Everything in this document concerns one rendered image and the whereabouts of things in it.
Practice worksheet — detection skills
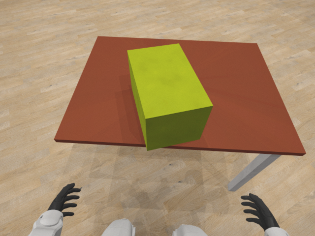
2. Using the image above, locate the table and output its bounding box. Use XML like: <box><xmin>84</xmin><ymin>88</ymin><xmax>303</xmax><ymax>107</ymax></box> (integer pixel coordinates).
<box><xmin>54</xmin><ymin>36</ymin><xmax>306</xmax><ymax>192</ymax></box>

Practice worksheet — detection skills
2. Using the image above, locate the left robot thigh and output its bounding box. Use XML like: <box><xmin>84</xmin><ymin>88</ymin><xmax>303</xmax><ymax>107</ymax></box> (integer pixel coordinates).
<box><xmin>101</xmin><ymin>219</ymin><xmax>136</xmax><ymax>236</ymax></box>

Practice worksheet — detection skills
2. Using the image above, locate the left robot hand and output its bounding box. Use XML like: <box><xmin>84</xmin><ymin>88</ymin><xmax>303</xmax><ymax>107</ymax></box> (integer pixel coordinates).
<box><xmin>48</xmin><ymin>183</ymin><xmax>81</xmax><ymax>217</ymax></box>

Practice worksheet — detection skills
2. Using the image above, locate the carton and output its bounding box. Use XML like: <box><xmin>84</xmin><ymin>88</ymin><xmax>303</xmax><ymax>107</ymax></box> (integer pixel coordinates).
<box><xmin>127</xmin><ymin>43</ymin><xmax>213</xmax><ymax>151</ymax></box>

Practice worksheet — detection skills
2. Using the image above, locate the right robot thigh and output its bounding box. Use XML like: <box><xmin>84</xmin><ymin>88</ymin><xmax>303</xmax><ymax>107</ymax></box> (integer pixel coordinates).
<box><xmin>172</xmin><ymin>225</ymin><xmax>207</xmax><ymax>236</ymax></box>

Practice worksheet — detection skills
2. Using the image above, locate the robot thigh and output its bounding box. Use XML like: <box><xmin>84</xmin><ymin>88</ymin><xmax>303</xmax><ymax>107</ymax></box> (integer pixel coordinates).
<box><xmin>101</xmin><ymin>219</ymin><xmax>136</xmax><ymax>236</ymax></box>
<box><xmin>172</xmin><ymin>225</ymin><xmax>207</xmax><ymax>236</ymax></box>

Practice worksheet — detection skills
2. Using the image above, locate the left robot forearm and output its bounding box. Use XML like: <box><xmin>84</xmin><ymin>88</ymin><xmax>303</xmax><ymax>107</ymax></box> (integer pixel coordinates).
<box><xmin>28</xmin><ymin>209</ymin><xmax>63</xmax><ymax>236</ymax></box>

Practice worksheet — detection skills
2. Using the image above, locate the right robot hand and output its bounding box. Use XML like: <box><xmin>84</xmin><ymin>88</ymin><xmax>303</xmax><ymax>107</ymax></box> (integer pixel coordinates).
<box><xmin>241</xmin><ymin>193</ymin><xmax>280</xmax><ymax>231</ymax></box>

